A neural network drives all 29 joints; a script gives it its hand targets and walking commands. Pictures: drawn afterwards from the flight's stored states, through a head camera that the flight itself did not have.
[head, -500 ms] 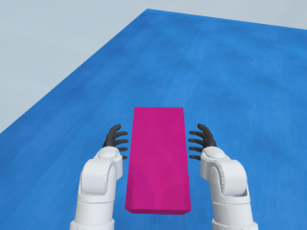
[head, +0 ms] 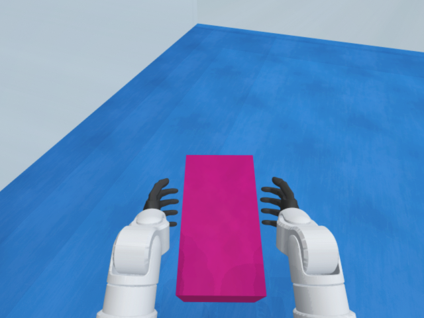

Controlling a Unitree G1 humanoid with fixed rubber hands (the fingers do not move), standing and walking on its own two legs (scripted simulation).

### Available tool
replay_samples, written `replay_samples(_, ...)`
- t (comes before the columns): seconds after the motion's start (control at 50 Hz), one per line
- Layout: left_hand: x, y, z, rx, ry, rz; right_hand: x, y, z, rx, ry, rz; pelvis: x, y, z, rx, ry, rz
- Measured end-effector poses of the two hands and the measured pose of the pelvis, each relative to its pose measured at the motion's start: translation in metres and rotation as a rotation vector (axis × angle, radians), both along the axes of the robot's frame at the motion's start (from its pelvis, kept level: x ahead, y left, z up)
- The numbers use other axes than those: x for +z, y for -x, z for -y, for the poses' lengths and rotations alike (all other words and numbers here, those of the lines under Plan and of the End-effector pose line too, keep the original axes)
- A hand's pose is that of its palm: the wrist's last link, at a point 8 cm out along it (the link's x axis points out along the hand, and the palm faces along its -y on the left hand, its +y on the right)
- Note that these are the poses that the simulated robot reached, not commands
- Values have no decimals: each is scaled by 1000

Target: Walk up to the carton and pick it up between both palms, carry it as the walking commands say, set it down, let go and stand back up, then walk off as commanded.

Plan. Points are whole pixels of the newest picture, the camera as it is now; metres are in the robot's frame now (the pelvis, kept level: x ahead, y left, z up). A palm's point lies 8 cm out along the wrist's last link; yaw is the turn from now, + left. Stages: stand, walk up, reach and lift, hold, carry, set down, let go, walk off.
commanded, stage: carry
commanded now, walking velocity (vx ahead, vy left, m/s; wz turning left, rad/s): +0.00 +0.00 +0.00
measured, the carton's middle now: (219, 226) +0.33 +0.00 -0.02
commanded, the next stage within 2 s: hold in 1.58 s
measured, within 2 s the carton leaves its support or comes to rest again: neither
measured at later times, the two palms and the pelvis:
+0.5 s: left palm (153, 228) +0.27 +0.11 +0.09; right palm (293, 229) +0.26 -0.12 +0.09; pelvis -0.02 +0.00 -0.01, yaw -2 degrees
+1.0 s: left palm (145, 260) +0.21 +0.11 +0.10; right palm (304, 259) +0.21 -0.12 +0.10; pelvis -0.08 +0.00 +0.00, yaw -1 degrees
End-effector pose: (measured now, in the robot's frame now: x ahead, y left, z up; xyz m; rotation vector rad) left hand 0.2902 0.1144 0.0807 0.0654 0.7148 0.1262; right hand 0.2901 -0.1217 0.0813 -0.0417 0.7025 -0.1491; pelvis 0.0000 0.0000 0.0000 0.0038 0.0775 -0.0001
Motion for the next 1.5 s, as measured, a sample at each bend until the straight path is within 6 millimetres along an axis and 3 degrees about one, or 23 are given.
replay_samples(0.16,14,-4,4,-9,1,34,13,-2,4,-13,3,34,3,-4,1,-17,-5,0)
replay_samples(0.26,12,-3,5,-18,-5,25,13,0,4,-19,11,24,2,-2,-1,-18,-2,5)
replay_samples(0.56,4,34,3,-22,-9,10,4,38,2,-21,10,10,-6,31,-4,-26,0,33)
replay_samples(0.84,16,70,3,-16,-7,15,17,72,2,-19,13,15,1,66,-3,-22,-1,51)
replay_samples(1.14,16,89,3,-13,-7,14,18,90,1,-23,16,14,3,86,-3,-20,2,52)
replay_samples(1.5,11,98,0,-17,8,12,14,100,0,-19,13,13,3,96,-5,-22,5,53)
